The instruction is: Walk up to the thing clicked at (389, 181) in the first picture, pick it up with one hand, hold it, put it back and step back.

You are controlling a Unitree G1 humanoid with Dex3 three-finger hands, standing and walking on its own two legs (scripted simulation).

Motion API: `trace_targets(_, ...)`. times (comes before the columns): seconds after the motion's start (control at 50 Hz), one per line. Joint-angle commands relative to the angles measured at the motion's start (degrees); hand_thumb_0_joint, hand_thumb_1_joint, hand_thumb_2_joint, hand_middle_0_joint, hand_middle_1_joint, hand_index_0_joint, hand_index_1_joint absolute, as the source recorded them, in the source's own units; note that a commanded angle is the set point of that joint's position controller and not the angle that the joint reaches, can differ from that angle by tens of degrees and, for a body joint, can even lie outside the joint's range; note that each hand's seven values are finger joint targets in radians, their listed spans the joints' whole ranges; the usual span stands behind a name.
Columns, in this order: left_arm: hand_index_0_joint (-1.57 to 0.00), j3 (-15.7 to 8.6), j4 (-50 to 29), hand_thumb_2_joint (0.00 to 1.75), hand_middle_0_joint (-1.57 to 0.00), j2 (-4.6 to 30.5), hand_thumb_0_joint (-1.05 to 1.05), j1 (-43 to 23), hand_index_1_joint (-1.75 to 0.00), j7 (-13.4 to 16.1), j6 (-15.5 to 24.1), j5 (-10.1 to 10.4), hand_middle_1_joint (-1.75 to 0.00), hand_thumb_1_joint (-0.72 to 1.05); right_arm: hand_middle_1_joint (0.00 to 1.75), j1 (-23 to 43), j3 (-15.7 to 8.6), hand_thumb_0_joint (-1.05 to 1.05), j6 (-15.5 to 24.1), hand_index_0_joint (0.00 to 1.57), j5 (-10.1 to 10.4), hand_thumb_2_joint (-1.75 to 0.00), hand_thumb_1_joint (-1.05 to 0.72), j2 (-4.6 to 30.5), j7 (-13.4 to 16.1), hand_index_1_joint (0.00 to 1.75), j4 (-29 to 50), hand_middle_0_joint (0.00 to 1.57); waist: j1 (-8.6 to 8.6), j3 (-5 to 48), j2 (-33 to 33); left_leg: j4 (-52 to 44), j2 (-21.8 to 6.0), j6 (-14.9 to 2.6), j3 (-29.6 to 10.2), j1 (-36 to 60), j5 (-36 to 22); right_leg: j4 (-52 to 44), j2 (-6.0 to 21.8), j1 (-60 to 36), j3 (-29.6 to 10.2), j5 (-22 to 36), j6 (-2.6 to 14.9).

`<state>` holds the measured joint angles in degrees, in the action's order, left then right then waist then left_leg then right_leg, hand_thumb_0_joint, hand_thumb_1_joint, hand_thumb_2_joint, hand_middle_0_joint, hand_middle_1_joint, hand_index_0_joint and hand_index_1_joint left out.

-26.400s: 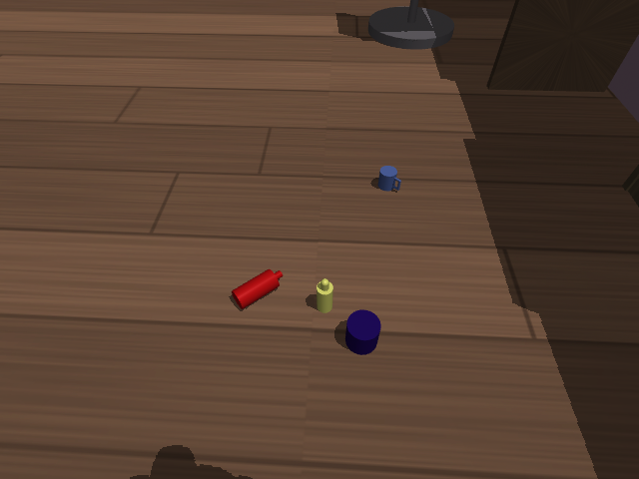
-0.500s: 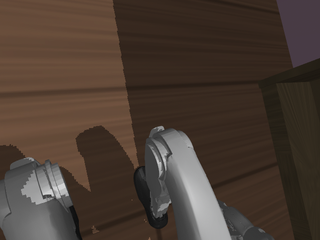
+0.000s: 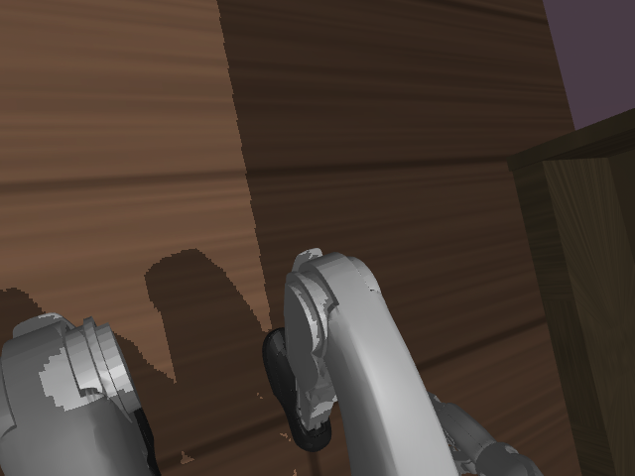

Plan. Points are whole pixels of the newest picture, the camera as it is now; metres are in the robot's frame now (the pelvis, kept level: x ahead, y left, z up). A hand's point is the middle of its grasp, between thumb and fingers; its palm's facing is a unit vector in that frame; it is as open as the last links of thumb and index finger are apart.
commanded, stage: close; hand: left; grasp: from above
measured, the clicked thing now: out of the picture +0.41 +0.36 -0.25
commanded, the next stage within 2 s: settle in 0.88 s
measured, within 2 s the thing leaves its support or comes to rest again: leaves its support in 1.40 s
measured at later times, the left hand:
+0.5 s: hand out of the picture +0.41 +0.37 -0.22, palm faces -0.43 -0.16 -0.89, open 11.0 cm
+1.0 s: hand out of the picture +0.41 +0.37 -0.22, palm faces -0.42 -0.16 -0.89, open 10.8 cm
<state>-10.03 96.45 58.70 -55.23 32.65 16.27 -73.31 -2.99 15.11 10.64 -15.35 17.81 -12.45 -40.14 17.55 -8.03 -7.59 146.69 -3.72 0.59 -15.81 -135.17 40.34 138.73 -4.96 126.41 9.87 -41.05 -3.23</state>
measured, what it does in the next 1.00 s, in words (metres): stands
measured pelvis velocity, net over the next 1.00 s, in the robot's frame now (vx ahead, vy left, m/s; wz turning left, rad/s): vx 0.00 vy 0.00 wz -0.01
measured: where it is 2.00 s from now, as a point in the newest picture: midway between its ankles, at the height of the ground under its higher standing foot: (227, 442)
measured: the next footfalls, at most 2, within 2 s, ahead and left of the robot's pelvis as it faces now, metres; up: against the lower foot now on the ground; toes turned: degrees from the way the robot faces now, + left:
none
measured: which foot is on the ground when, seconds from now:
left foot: down 0.00-1.00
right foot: down 0.00-1.00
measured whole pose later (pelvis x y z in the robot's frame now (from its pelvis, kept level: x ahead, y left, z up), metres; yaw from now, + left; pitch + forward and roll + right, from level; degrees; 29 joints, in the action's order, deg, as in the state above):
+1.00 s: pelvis +0.00 +0.00 +0.00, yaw +0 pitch +26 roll -13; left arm -8.8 97.7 59.5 -55.6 33.3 16.2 -72.6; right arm -3.2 16.1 10.6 -16.0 18.6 -11.9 -39.7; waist 17.8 -7.7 -7.5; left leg 146.7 -3.7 0.6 -16.3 -135.2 39.8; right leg 138.4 -5.2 126.5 10.2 -40.1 -3.4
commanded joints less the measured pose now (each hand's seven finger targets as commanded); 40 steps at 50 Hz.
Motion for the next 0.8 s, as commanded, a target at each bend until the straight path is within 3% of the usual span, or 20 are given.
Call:
trace_targets(0.0, -0.39, -1.98, -4.92, 0.91, -0.36, 15.65, 0.00, -10.50, -0.98, 2.66, -0.19, 0.37, -1.01, -0.06, 0.30, -9.96, -5.34, 0.00, -0.20, 0.20, -0.03, -0.90, -0.89, 18.00, 0.64, 0.30, -0.30, 0.20, 1.16, 36.60, 26.53, -13.68, -0.91, -1.31, 6.59, 28.17, -12.72, -13.01, -1.79, -17.91, 5.58, 17.31, 3.70)
trace_targets(0.02, -0.40, 0.48, -5.88, 0.89, -0.37, 13.73, 0.00, -12.81, -0.97, 2.39, -0.15, 0.22, -1.01, -0.04, 0.30, -9.69, -5.37, 0.00, 0.05, 0.20, -0.06, -0.90, -0.89, 17.97, 0.39, 0.30, 0.20, 0.20, 2.02, 35.33, 27.29, -13.56, -0.83, -1.33, 6.72, 27.55, -11.93, -12.73, -1.68, -16.56, 5.40, 16.61, 3.78)
trace_targets(0.04, -0.40, -1.29, -5.81, 0.89, -0.36, 15.10, 0.00, -12.34, -0.98, 2.83, -0.10, 0.68, -1.01, -0.04, 0.30, -10.14, -5.39, 0.00, -0.03, 0.20, -0.37, -0.90, -0.89, 18.40, 0.53, 0.30, -0.43, 0.20, 1.87, 36.03, 26.39, -13.56, -0.94, -1.39, 6.44, 27.70, -12.21, -13.23, -1.81, -17.14, 5.80, 16.97, 3.62)
trace_targets(0.08, -0.40, 0.62, -5.04, 0.87, -0.37, 14.08, 0.00, -13.63, -0.96, 2.69, -0.27, 0.23, -1.00, -0.03, 0.30, -9.67, -5.32, 0.00, 0.20, 0.20, -0.02, -0.90, -0.89, 18.30, 0.55, 0.30, 0.15, 0.20, 2.49, 34.86, 26.51, -13.31, -0.88, -1.40, 6.55, 27.16, -10.71, -12.77, -1.66, -15.84, 5.60, 15.65, 3.78)
trace_targets(0.12, -0.44, -0.46, -4.85, 0.88, -0.40, 15.24, 0.00, -12.82, -0.97, 2.95, -0.33, 0.41, -1.00, 0.01, 0.30, -9.33, -5.36, 0.00, 0.14, 0.20, 0.09, -0.90, -0.89, 18.78, 0.71, 0.30, 0.29, 0.20, 1.89, 34.29, 26.06, -14.08, -0.78, -1.25, 6.13, 26.73, -9.27, -12.70, -1.62, -14.78, 6.15, 13.87, 3.93)
trace_targets(0.14, -0.46, 1.10, -4.24, 0.86, -0.42, 13.11, 0.00, -12.58, -0.96, 2.66, -0.46, 0.17, -1.00, 0.04, 0.30, -8.96, -5.28, 0.00, 0.20, 0.20, -0.09, -0.90, -0.89, 18.53, 0.63, 0.30, 0.62, 0.20, 2.09, 33.65, 26.83, -14.92, -0.69, -1.01, 5.99, 27.37, -8.80, -12.63, -1.64, -14.33, 6.41, 13.29, 4.12)
trace_targets(0.2, -0.48, 0.29, -3.86, 0.85, -0.44, 15.22, 0.00, -12.65, -0.95, 2.59, -0.44, -0.31, -0.99, 0.07, 0.30, -9.55, -5.39, 0.00, 0.39, 0.20, -0.07, -0.90, -0.89, 19.32, 0.58, 0.30, 0.44, 0.20, 2.18, 33.30, 27.48, -15.18, -0.81, -0.82, 5.55, 28.64, -9.08, -12.14, -1.52, -13.92, 6.47, 13.57, 4.11)
trace_targets(0.26, -0.51, 0.95, -2.48, 0.84, -0.47, 13.77, 0.00, -12.53, -0.95, 2.67, -0.55, 0.01, -0.99, 0.12, 0.30, -9.28, -5.07, 0.00, 0.54, 0.20, -0.15, -0.90, -0.89, 18.96, 0.45, 0.30, 0.81, 0.20, 2.69, 31.96, 25.37, -14.36, -0.71, -1.24, 5.95, 26.30, -8.89, -12.65, -1.62, -13.94, 6.28, 13.69, 3.81)
trace_targets(0.28, -0.52, 0.30, -3.08, 0.85, -0.49, 15.23, 0.00, -12.61, -0.94, 2.85, -0.48, 0.16, -0.98, 0.12, 0.30, -8.51, -4.31, 0.00, 0.49, 0.20, 0.05, -0.90, -0.89, 18.20, 0.54, 0.30, 0.69, 0.20, 2.06, 32.63, 25.16, -14.54, -0.87, -1.31, 5.96, 25.98, -8.19, -13.07, -1.77, -14.61, 5.88, 12.97, 3.97)
trace_targets(0.3, -0.53, 3.08, -6.07, 0.83, -0.49, 12.90, 0.00, -15.60, -0.93, 2.61, -0.26, 0.11, -0.97, 0.13, 0.30, -8.42, -4.56, 0.00, 0.68, 0.20, -0.16, -0.90, -0.89, 18.76, 0.55, 0.30, 1.71, 0.20, 2.80, 33.47, 26.51, -14.05, -0.54, -1.45, 6.55, 26.24, -8.63, -13.47, -1.76, -14.73, 5.56, 13.76, 3.82)
trace_targets(0.32, -0.54, 0.84, -3.08, 0.82, -0.50, 15.51, 0.00, -13.91, -0.92, 2.86, -0.63, 0.42, -0.96, 0.14, 0.30, -8.84, -4.84, 0.00, 0.75, 0.20, -0.08, -0.90, -0.89, 19.23, 0.63, 0.30, 0.92, 0.20, 2.47, 33.54, 25.54, -14.10, -0.80, -1.44, 6.32, 26.26, -7.99, -13.62, -1.74, -14.86, 5.64, 13.03, 3.83)
trace_targets(0.38, -0.57, -0.05, -2.02, 0.83, -0.53, 15.59, 0.00, -11.16, -0.92, 3.22, -0.68, 0.38, -0.96, 0.17, 0.30, -9.15, -4.66, 0.00, 0.46, 0.20, -0.40, -0.90, -0.89, 18.89, 0.85, 0.30, 0.57, 0.20, 1.57, 34.72, 25.51, -14.11, -0.83, -1.43, 6.45, 26.30, -9.48, -13.54, -1.99, -16.59, 5.56, 14.42, 3.75)
trace_targets(0.44, -0.59, 1.32, -3.90, 0.83, -0.55, 13.88, 0.00, -13.10, -0.92, 2.56, -0.69, 0.26, -0.96, 0.21, 0.30, -9.58, -4.84, 0.00, 0.78, 0.20, -0.45, -0.90, -0.89, 18.93, 0.54, 0.30, 0.92, 0.20, 2.64, 33.89, 25.86, -14.01, -0.69, -1.32, 6.25, 26.94, -9.95, -12.81, -1.75, -15.09, 6.00, 14.72, 3.75)
trace_targets(0.48, -0.60, 0.72, -3.80, 0.84, -0.57, 15.17, 0.00, -13.82, -0.91, 2.79, -0.63, 0.99, -0.95, 0.22, 0.30, -9.18, -4.77, 0.00, 0.83, 0.20, 0.01, -0.90, -0.89, 19.05, 0.77, 0.30, 0.77, 0.20, 2.33, 33.92, 25.62, -14.19, -0.81, -1.35, 6.01, 26.23, -8.58, -13.34, -1.71, -15.12, 5.89, 13.49, 3.83)
trace_targets(0.5, -0.61, 1.73, -2.95, 0.82, -0.57, 13.80, 0.00, -13.41, -0.90, 2.58, -0.73, 0.75, -0.94, 0.22, 0.30, -9.10, -4.83, 0.00, 0.91, 0.20, 0.04, -0.90, -0.89, 18.92, 0.78, 0.30, 1.32, 0.20, 2.53, 32.96, 25.01, -14.28, -0.75, -1.45, 6.09, 25.40, -7.58, -13.40, -1.69, -14.82, 5.48, 12.61, 3.97)
trace_targets(0.52, -0.62, 0.05, -2.91, 0.83, -0.58, 15.22, 0.00, -12.15, -0.91, 2.85, -0.85, 0.85, -0.94, 0.23, 0.30, -9.83, -4.76, 0.00, 0.71, 0.20, -0.15, -0.90, -0.89, 18.86, 0.80, 0.30, 0.75, 0.20, 2.02, 33.85, 24.38, -14.21, -0.80, -1.52, 6.18, 25.68, -8.63, -13.90, -1.91, -16.03, 5.63, 13.59, 3.73)
trace_targets(0.54, -0.63, 1.08, -4.12, 0.83, -0.60, 14.73, 0.00, -13.70, -0.91, 2.65, -0.86, 0.57, -0.94, 0.26, 0.30, -9.85, -4.72, 0.00, 0.75, 0.20, -0.13, -0.90, -0.89, 18.95, 0.74, 0.30, 1.06, 0.20, 2.42, 34.14, 25.00, -13.93, -0.61, -1.50, 6.37, 26.30, -9.11, -13.49, -1.76, -15.64, 5.62, 14.11, 3.70)
trace_targets(0.58, -0.64, 0.06, -4.95, 0.84, -0.61, 15.42, 0.00, -13.28, -0.90, 2.75, -0.64, 0.94, -0.94, 0.26, 0.30, -9.45, -4.75, 0.00, 0.59, 0.20, -0.20, -0.90, -0.89, 18.81, 0.86, 0.30, 1.05, 0.20, 1.52, 36.22, 26.39, -14.37, -0.75, -1.28, 6.16, 27.37, -10.37, -13.35, -1.84, -16.88, 5.71, 15.00, 3.85)
trace_targets(0.62, -0.66, 1.51, -2.98, 0.84, -0.62, 13.43, 0.00, -11.92, -0.91, 2.29, -1.04, 0.90, -0.94, 0.29, 0.30, -9.73, -4.61, 0.00, 0.71, 0.20, -0.21, -0.90, -0.89, 18.75, 0.69, 0.30, 1.02, 0.20, 2.59, 34.37, 25.35, -14.06, -0.70, -1.29, 6.16, 27.41, -11.11, -12.89, -1.78, -16.03, 6.01, 15.73, 3.66)
trace_targets(0.78, -0.71, 0.13, -2.78, 0.89, -0.68, 14.89, 0.00, -11.27, -0.93, 1.95, -0.42, 1.47, -0.96, 0.37, 0.30, -9.65, -4.10, 0.00, 0.42, 0.20, -0.42, -0.90, -0.89, 18.46, 0.82, 0.30, 1.01, 0.20, 2.02, 33.88, 24.50, -14.08, -0.61, -1.53, 6.10, 25.84, -8.97, -13.43, -1.70, -15.95, 5.90, 14.00, 3.72)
